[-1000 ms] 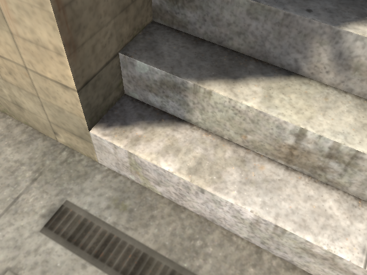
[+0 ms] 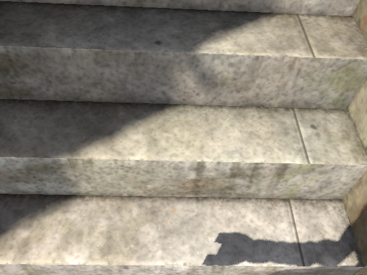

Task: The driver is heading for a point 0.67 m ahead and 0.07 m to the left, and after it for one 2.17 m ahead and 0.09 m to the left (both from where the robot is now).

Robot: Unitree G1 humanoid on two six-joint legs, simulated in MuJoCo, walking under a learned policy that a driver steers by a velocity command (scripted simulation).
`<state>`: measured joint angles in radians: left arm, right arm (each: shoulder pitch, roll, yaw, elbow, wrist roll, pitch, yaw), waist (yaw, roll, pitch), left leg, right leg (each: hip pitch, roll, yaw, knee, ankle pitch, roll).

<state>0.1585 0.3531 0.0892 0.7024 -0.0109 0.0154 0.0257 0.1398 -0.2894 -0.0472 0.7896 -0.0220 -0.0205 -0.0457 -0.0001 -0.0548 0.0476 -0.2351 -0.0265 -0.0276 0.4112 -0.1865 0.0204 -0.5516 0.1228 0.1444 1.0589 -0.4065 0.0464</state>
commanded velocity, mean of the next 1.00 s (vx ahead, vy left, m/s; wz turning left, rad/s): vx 0.19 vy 0.00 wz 0.02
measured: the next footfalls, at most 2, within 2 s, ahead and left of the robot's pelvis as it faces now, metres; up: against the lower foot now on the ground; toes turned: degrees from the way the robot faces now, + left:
right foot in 0.28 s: +0.03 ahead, -0.15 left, +0.00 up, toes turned -3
right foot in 1.00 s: +0.25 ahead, -0.13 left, +0.00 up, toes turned +9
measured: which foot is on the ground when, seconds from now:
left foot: down 0.00-1.00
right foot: up 0.00-0.26, down 0.28-0.70, up 0.72-0.98, down 1.00-1.00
